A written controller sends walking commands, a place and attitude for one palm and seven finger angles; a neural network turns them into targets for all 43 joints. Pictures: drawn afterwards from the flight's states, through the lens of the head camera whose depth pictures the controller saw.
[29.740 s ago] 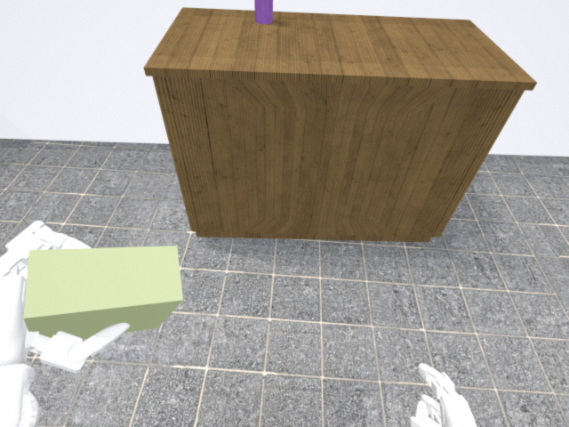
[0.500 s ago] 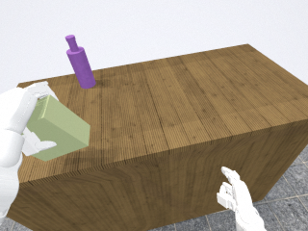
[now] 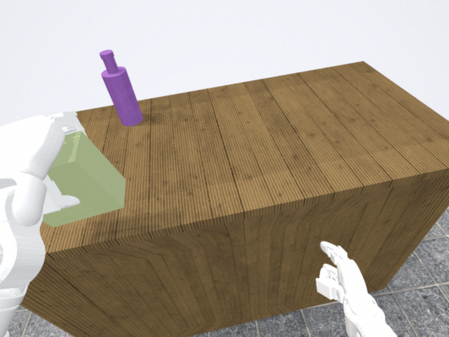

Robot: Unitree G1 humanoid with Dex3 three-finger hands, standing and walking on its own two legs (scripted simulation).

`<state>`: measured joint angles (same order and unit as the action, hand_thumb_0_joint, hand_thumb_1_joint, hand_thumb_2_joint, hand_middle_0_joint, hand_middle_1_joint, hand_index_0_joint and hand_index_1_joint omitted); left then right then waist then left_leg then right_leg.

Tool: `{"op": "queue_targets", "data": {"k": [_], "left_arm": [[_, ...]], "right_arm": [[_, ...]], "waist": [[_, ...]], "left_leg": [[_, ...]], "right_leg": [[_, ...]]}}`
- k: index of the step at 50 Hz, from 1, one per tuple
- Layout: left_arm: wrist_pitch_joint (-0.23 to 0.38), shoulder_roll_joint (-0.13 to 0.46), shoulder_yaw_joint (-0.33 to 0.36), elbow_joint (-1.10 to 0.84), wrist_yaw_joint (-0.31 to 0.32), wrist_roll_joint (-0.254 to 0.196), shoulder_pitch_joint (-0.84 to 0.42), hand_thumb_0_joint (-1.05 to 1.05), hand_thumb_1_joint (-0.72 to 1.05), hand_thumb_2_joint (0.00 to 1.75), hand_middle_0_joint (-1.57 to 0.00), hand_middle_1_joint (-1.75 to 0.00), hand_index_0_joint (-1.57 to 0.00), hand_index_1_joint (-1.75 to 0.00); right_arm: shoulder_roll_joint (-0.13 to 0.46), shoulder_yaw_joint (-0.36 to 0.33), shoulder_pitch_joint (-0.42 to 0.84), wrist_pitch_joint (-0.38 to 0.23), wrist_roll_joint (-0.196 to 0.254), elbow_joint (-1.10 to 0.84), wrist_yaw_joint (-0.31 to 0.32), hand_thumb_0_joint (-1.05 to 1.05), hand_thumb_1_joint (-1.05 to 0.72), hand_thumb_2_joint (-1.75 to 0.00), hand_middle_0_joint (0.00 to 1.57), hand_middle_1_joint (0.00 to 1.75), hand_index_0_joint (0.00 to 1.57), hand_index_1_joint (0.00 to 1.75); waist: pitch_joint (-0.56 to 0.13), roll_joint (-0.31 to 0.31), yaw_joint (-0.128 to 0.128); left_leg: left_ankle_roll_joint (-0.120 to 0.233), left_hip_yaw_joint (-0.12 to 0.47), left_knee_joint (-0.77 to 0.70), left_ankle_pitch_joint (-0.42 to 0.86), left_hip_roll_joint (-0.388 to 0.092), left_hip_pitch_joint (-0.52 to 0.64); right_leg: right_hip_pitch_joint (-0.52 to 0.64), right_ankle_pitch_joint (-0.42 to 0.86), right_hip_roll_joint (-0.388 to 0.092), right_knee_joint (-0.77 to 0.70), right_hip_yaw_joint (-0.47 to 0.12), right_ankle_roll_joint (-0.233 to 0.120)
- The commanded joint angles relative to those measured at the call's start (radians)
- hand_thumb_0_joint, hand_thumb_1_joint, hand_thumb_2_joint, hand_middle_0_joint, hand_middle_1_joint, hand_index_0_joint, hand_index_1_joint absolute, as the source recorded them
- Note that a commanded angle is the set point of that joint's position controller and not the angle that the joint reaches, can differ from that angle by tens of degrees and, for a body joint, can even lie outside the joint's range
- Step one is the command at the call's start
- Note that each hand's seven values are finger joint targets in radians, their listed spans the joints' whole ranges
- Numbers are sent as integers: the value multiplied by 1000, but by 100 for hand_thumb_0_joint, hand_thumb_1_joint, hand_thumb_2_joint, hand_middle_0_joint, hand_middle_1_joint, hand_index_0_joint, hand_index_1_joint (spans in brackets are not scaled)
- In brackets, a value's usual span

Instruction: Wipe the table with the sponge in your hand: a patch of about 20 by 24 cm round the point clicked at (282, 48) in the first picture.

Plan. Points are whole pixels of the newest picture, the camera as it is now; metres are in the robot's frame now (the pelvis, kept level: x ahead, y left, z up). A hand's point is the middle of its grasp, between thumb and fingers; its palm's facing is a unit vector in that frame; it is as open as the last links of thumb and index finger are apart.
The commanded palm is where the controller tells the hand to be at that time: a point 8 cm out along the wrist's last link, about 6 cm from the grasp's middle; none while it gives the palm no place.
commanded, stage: turn the palm down, sponge in hand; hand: left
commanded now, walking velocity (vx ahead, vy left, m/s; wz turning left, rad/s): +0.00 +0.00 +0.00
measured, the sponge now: (75, 190) +0.25 +0.30 +0.17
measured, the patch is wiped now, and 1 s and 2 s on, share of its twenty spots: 0.00 0.00 0.00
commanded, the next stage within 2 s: move the sponge above the wiping area in 0.36 s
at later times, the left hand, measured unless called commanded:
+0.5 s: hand (95, 170) +0.26 +0.25 +0.21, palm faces +0.19 -0.06 -0.98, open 10.4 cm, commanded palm +0.21 +0.25 +0.29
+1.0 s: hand (90, 180) +0.27 +0.28 +0.18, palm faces +0.05 -0.05 -1.00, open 10.4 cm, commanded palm +0.23 +0.28 +0.28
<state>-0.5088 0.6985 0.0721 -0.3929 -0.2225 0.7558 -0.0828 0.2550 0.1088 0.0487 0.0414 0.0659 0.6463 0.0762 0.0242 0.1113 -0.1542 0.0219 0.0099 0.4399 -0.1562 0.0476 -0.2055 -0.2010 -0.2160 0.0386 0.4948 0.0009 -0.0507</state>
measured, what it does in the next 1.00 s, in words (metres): stands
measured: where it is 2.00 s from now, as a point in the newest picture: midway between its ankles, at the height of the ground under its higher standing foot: outside the picture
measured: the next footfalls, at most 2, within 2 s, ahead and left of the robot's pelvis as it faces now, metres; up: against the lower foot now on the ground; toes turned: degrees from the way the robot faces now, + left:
none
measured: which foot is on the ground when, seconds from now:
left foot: down 0.00-1.00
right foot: down 0.00-1.00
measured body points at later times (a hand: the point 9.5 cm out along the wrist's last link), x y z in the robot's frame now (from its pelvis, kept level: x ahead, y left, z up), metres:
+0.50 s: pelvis +0.01 -0.03 +0.00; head -0.01 -0.10 +0.44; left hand +0.25 +0.25 +0.26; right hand +0.28 -0.22 -0.07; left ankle +0.06 +0.10 -0.74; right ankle +0.04 -0.09 -0.74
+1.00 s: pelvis +0.02 -0.01 +0.00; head +0.01 -0.07 +0.44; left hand +0.26 +0.28 +0.23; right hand +0.29 -0.20 -0.07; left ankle +0.06 +0.10 -0.74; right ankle +0.04 -0.09 -0.74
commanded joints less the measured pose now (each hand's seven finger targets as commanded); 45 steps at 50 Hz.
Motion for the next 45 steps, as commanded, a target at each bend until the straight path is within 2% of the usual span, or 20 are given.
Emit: {"op": "queue_targets", "data": {"k": [1, 3, 7, 8, 11, 13, 16, 18, 19, 23, 24, 27, 28, 31, 33, 37, 38, 41, 43, 45], "left_arm": [[31, 232, 132, -164, 46, 42, -253, 0, 10, 130, -120, -160, -120, -160], [39, 267, 161, -219, 57, 52, -284, 0, 10, 130, -120, -160, -120, -160], [63, 318, 196, -211, 77, 72, -301, 0, 10, 130, -120, -160, -120, -160], [58, 345, 226, -215, 83, 72, -318, 0, 10, 130, -120, -160, -120, -160], [61, 314, 211, -125, 93, 61, -300, 0, 10, 130, -120, -160, -120, -160], [55, 307, 221, -122, 94, 40, -305, 0, 10, 130, -120, -160, -120, -160], [54, 253, 171, -60, 77, 17, -254, 0, 10, 130, -120, -160, -120, -160], [49, 237, 166, -75, 67, 11, -230, 0, 10, 130, -120, -160, -120, -160], [51, 211, 138, -68, 61, 6, -220, 0, 10, 130, -120, -160, -120, -160], [55, 250, 161, -136, 57, 18, -224, 0, 10, 130, -120, -160, -120, -160], [56, 260, 165, -103, 61, 23, -234, 0, 10, 130, -120, -160, -120, -160], [64, 348, 224, -85, 72, 61, -266, 0, 10, 130, -120, -160, -120, -160], [67, 392, 262, -123, 81, 66, -300, 0, 10, 130, -120, -160, -120, -160], [74, 376, 247, -61, 94, 75, -308, 0, 10, 130, -120, -160, -120, -160], [70, 381, 258, -55, 92, 69, -322, 0, 10, 130, -120, -160, -120, -160], [64, 306, 211, -29, 60, 29, -233, 0, 10, 130, -120, -160, -120, -160], [61, 310, 225, -24, 52, 21, -210, 0, 10, 130, -120, -160, -120, -160], [71, 252, 163, -47, 26, 21, -159, 0, 10, 130, -120, -160, -120, -160], [71, 260, 163, -47, 20, 32, -183, 0, 10, 130, -120, -160, -120, -160], [87, 264, 151, -55, 24, 54, -215, 0, 10, 130, -120, -160, -120, -160]], "right_arm": [[79, -44, 260, -71, -2, -196, 5, 0, -90, -90, 20, 30, 20, 30], [67, -39, 301, -92, 4, -210, 8, 0, -90, -90, 20, 30, 20, 30], [74, -49, 265, -90, -20, -190, 8, 0, -90, -90, 20, 30, 20, 30], [70, -44, 305, -102, -11, -197, 8, 0, -90, -90, 20, 30, 20, 30], [76, -52, 257, -90, -20, -171, 4, 0, -90, -90, 20, 30, 20, 30], [71, -51, 294, -98, -4, -181, 4, 0, -90, -90, 20, 30, 20, 30], [79, -58, 252, -88, -8, -176, 4, 0, -90, -90, 20, 30, 20, 30], [71, -56, 286, -99, 4, -193, 4, 0, -90, -90, 20, 30, 20, 30], [80, -59, 263, -95, -3, -190, 5, 0, -90, -90, 20, 30, 20, 30], [75, -58, 289, -103, 3, -205, 5, 0, -90, -90, 20, 30, 20, 30], [84, -63, 260, -102, -9, -198, 9, 0, -90, -90, 20, 30, 20, 30], [90, -65, 239, -92, -17, -188, 12, 0, -90, -90, 20, 30, 20, 30], [89, -63, 279, -102, -10, -193, 12, 0, -90, -90, 20, 30, 20, 30], [90, -68, 235, -95, -21, -174, 8, 0, -90, -90, 20, 30, 20, 30], [85, -68, 264, -104, -12, -173, 8, 0, -90, -90, 20, 30, 20, 30], [86, -72, 234, -95, -10, -175, 4, 0, -90, -90, 20, 30, 20, 30], [84, -69, 268, -104, -1, -179, 4, 0, -90, -90, 20, 30, 20, 30], [88, -71, 228, -97, -4, -186, 2, 0, -90, -90, 20, 30, 20, 30], [82, -66, 264, -109, 4, -190, 10, 0, -90, -90, 20, 30, 20, 30], [84, -68, 215, -106, -9, -184, 11, 0, -90, -90, 20, 30, 20, 30]], "waist": [[-232, -21, 8], [-244, 0, 2], [-264, -2, -7], [-247, 20, -13], [-222, -32, -7], [-210, -28, -9], [-182, -85, 2], [-182, -74, 4], [-189, -83, 11], [-210, -87, 13], [-215, -92, 12], [-220, -78, 6], [-241, -34, -3], [-245, -12, -2], [-247, -1, -2], [-237, -62, 6], [-234, -57, 7], [-232, -67, 15], [-210, -74, 22], [-228, -71, 20]], "left_leg": [[-5, 73, -58, -4, -28, 65], [-5, 76, -41, -8, -21, 68], [-3, 68, -27, 57, -13, 79], [-7, 73, -19, 39, -11, 75], [-7, 60, -16, 56, -17, 64], [-11, 63, -8, 42, -14, 63], [-7, 43, 2, 26, -20, 44], [-10, 40, 22, 20, -16, 38], [-7, 34, 30, 25, -21, 31], [-5, 37, 56, 41, -12, 38], [-3, 33, 62, 44, -17, 22], [-2, 36, 52, 64, -10, 30], [-6, 45, 55, 71, -6, 43], [-6, 40, 39, 105, -7, 46], [-8, 41, 38, 105, -10, 53], [-4, 31, 39, 121, -20, 38], [-6, 37, 44, 113, -19, 42], [1, 36, 27, 112, -23, 45], [1, 43, 27, 83, -21, 55], [4, 42, 14, 80, -25, 62]], "right_leg": [[38, -32, -42, -108, -94, -10], [41, -60, -33, -109, -148, -22], [54, -29, -51, -112, -144, -18], [47, -59, -40, -124, -195, -33], [39, -42, -58, -134, -162, -17], [34, -59, -52, -145, -205, -24], [20, -69, -74, -155, -178, 1], [16, -92, -73, -162, -231, -7], [24, -77, -84, -155, -204, 0], [27, -66, -83, -149, -257, -2], [38, -60, -94, -141, -237, 3], [40, -23, -89, -133, -241, 1], [52, -22, -77, -130, -271, -14], [67, 51, -81, -114, -223, -11], [70, 63, -73, -113, -241, -18], [79, 151, -89, -99, -188, 7], [70, 136, -78, -103, -216, -3], [61, 149, -80, -94, -146, 11], [24, 89, -65, -108, -175, 2], [24, 74, -71, -103, -133, 9]]}}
